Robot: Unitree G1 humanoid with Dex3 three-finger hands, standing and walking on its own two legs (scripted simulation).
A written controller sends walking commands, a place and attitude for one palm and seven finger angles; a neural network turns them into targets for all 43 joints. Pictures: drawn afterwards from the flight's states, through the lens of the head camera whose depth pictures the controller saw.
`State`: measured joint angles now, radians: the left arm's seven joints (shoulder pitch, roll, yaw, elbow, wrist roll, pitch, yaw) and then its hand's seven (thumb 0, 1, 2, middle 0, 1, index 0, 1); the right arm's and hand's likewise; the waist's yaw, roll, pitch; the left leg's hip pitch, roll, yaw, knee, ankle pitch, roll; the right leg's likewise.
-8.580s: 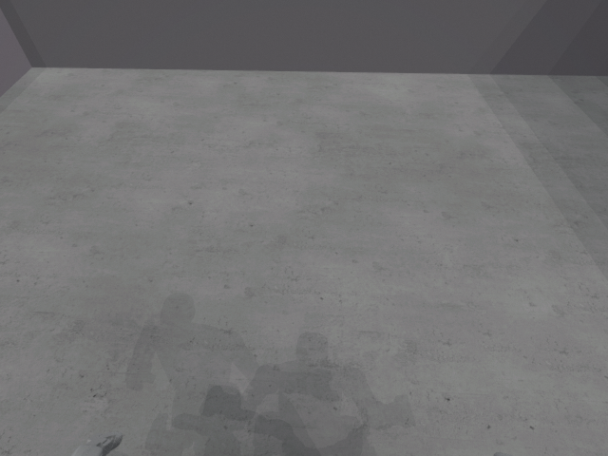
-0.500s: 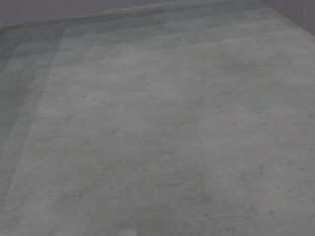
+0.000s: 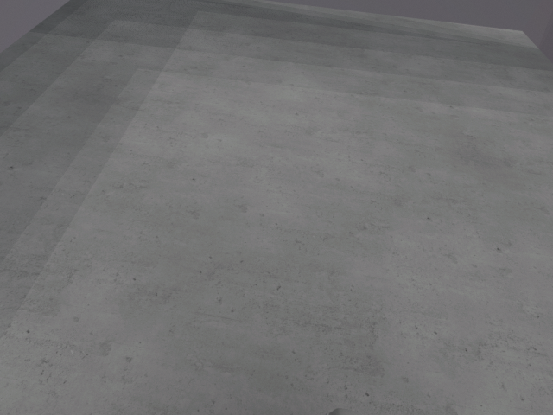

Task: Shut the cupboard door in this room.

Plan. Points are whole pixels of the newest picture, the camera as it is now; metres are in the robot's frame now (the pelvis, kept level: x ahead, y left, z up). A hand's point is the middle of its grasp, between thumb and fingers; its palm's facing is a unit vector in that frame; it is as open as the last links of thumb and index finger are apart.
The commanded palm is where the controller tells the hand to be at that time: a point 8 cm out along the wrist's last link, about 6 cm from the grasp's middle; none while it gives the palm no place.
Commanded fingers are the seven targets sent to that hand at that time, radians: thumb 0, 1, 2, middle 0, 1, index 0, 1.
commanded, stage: turn or walk to find it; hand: left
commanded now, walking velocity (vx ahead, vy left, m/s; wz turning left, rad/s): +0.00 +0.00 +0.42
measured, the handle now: out of the picture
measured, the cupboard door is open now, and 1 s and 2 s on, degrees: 89 89 89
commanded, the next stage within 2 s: stand and wait in 1.64 s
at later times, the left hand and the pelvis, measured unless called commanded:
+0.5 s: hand out of the picture +0.02 +0.13 -0.14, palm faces +0.21 -0.93 -0.29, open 7.4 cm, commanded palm none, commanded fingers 0.00 0.90 0.90 -0.20 -0.30 -0.20 -0.30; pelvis -0.03 -0.07 +0.00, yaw +13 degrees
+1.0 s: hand out of the picture -0.15 +0.18 -0.19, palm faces +0.48 -0.85 -0.23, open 7.4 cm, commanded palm none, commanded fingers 0.00 0.90 0.90 -0.20 -0.30 -0.20 -0.30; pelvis -0.07 -0.03 +0.00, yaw +25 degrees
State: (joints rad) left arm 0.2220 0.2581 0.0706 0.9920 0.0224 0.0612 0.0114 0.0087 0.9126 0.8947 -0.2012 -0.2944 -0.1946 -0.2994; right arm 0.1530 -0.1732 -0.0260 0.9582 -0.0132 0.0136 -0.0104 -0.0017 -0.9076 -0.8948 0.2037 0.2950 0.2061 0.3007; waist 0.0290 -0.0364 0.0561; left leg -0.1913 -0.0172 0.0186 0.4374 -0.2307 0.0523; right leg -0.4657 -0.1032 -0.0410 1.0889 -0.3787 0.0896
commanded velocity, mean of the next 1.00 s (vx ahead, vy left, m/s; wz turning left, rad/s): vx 0.00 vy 0.00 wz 0.42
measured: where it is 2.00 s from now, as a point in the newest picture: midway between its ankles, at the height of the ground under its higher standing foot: outside the picture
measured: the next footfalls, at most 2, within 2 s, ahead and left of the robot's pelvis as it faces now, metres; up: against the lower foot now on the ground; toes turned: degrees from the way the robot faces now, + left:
right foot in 0.30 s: +0.02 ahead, -0.15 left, +0.00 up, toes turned +4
left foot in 0.84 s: -0.08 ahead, +0.07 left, +0.00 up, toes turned +26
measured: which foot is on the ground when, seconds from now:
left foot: down 0.00-0.30, up 0.32-0.82, down 0.84-1.00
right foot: up 0.00-0.28, down 0.30-0.84, up 0.86-1.00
